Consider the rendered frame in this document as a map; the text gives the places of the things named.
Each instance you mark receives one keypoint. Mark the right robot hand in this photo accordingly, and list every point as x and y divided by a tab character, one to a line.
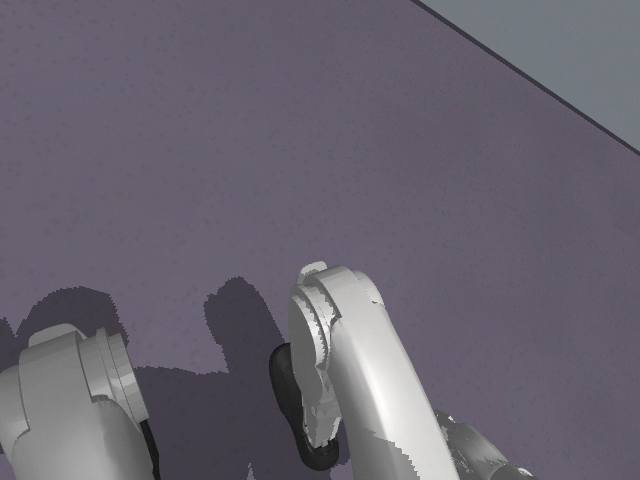
470	449

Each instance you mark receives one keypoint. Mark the right robot arm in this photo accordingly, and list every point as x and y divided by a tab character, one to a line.
512	472

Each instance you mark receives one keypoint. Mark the right robot foot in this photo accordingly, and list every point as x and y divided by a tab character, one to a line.
289	399

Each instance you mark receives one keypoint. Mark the left robot foot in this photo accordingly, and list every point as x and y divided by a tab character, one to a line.
152	448

